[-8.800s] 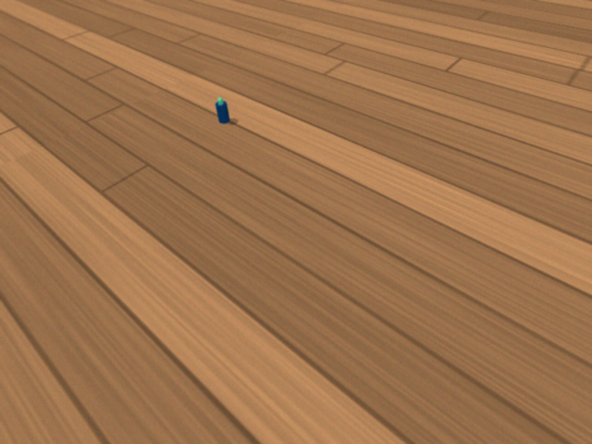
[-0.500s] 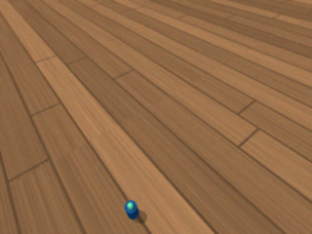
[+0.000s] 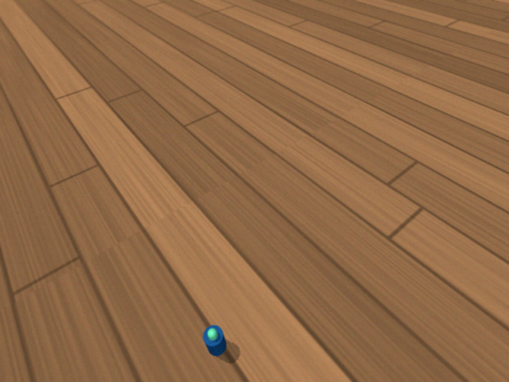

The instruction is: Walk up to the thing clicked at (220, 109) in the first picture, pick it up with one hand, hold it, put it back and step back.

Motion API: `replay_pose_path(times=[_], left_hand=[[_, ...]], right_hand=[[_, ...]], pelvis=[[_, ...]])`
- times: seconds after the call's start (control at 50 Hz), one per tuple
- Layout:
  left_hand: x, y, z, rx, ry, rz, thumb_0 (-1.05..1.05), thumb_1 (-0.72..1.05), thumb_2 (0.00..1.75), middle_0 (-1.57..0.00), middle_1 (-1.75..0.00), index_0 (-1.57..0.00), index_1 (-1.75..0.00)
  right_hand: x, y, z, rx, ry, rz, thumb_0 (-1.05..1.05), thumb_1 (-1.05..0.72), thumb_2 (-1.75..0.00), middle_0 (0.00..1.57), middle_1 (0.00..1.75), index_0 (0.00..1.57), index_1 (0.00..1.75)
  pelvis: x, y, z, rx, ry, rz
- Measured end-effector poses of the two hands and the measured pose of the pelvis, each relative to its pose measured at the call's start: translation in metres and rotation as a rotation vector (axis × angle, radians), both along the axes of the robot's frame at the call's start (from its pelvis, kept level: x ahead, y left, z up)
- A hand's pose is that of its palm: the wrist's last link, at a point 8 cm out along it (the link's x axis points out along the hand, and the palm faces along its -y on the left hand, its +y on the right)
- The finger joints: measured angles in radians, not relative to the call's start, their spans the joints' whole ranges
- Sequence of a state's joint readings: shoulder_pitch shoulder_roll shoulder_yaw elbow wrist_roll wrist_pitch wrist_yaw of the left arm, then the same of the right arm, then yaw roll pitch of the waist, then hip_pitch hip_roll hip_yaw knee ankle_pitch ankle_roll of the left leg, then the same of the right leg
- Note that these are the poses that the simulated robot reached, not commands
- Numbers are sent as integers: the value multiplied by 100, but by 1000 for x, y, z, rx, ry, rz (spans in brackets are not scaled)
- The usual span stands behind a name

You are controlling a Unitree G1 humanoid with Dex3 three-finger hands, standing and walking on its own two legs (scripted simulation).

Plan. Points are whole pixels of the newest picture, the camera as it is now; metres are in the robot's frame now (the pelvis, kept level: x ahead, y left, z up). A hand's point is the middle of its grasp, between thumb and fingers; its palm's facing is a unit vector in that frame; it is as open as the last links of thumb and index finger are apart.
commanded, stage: stand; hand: left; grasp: from the side
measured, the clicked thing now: (214, 339) +0.41 +0.21 -0.70
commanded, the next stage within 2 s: go down in 0.38 s
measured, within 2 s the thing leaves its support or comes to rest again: neither
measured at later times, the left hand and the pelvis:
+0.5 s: hand out of the picture +0.08 +0.26 -0.16, palm faces -0.03 -0.94 -0.34, open 7.4 cm; pelvis +0.01 +0.00 +0.00, yaw +0 degrees
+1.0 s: hand out of the picture +0.15 +0.28 -0.19, palm faces +0.06 -0.94 -0.34, open 16.1 cm; pelvis -0.01 +0.01 -0.05, yaw -1 degrees
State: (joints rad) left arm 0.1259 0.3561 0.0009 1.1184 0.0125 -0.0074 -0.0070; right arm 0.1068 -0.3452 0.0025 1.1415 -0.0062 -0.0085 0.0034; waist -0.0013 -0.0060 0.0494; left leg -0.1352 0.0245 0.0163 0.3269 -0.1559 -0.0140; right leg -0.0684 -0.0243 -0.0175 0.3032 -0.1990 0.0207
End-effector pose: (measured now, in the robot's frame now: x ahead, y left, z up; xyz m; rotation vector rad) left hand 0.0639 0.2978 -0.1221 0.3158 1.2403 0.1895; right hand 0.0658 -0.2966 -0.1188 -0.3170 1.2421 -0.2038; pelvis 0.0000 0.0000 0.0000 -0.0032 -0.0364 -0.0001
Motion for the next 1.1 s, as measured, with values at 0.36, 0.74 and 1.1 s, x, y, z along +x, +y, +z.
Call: replay_pose_path(times=[0.36, 0.74, 1.1], left_hand=[[4, 2, 1, 4, 4, 1, 0, 91, 90, -20, -30, -20, -30], [86, 6, -8, -5, -178, 14, 0, 45, 46, -6, -13, -6, -13], [73, 21, -34, -3, -182, 42, -1, -41, 9, -7, -10, -6, -10]], right_hand=[[6, 1, -1, 1, 2, 2, 1, -91, -90, 20, 30, 20, 30], [13, 35, -9, 51, -174, -20, 1, -95, -91, 20, 30, 20, 30], [54, 45, -28, 22, -346, 25, 1, -86, -89, 20, 30, 20, 30]], pelvis=[[5, 1, 0, 2, 5, 0], [-11, 0, -19, -8, 145, -3], [-4, 8, -60, -24, 259, -3]])
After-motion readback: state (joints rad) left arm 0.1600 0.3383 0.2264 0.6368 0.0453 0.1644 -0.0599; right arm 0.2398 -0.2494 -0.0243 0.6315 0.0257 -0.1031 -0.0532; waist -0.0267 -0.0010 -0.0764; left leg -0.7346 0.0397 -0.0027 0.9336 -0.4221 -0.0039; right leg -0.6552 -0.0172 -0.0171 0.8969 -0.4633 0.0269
